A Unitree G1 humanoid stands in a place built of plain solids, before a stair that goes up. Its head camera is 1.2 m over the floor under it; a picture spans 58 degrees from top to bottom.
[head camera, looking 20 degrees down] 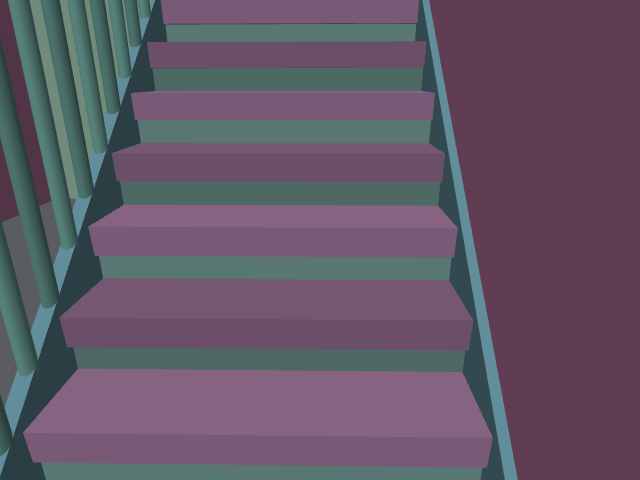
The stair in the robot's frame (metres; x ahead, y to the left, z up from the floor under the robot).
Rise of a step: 0.19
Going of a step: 0.22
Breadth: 1.15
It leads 1 degrees to the right of straight ahead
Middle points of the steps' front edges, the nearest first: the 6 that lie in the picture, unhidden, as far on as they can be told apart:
0.83 0.16 0.39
1.05 0.15 0.58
1.28 0.15 0.78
1.50 0.15 0.97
1.73 0.14 1.16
1.95 0.14 1.36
